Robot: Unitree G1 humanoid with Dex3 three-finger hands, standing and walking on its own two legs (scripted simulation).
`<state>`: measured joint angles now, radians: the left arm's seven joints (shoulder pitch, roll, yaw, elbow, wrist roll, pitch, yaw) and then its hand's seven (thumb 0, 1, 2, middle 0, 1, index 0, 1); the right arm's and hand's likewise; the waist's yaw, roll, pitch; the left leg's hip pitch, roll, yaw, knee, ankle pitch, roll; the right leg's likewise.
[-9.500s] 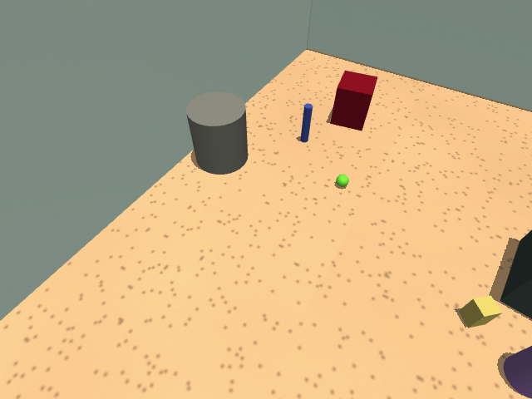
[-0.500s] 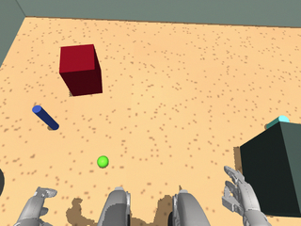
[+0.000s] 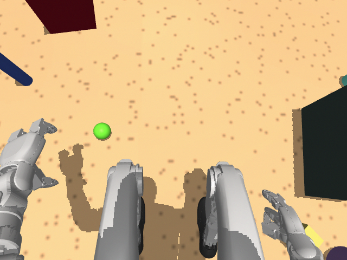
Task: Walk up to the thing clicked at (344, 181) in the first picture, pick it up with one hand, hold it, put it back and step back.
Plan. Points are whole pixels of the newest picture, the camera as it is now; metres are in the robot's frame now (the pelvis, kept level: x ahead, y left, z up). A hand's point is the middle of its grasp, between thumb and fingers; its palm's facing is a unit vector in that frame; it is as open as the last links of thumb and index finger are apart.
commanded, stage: rise first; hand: left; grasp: from above
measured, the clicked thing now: (102, 131) +0.45 +0.29 -0.42
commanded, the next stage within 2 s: approach in 1.48 s
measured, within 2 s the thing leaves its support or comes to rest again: neither
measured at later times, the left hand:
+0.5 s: hand (61, 144) +0.36 +0.34 -0.23, palm faces -0.45 -0.15 -0.88, open 14.1 cm
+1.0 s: hand (71, 139) +0.39 +0.33 -0.28, palm faces -0.44 -0.07 -0.90, open 14.1 cm
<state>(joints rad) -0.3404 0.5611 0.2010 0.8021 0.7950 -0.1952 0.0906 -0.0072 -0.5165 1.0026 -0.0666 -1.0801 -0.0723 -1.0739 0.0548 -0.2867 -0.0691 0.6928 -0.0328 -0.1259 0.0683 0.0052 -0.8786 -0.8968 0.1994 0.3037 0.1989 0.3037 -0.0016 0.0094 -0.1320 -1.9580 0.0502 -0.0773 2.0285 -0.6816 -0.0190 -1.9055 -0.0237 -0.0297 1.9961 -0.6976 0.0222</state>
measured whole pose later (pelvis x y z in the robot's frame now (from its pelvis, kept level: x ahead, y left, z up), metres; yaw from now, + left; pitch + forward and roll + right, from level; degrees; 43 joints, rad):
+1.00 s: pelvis -0.01 +0.00 -0.12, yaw -3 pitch +32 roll -7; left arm -0.74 0.75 0.19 1.32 1.29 -0.36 0.42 0.00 -0.51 0.99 -0.09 -0.99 -0.10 -0.98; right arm 0.07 -0.26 -0.02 0.79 -0.16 -0.02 0.13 0.00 -0.91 -0.90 0.20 0.30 0.20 0.30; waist -0.12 -0.03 -0.07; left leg -2.31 0.03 -0.14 2.41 -0.67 -0.01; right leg -2.22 -0.01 -0.05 2.34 -0.69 0.04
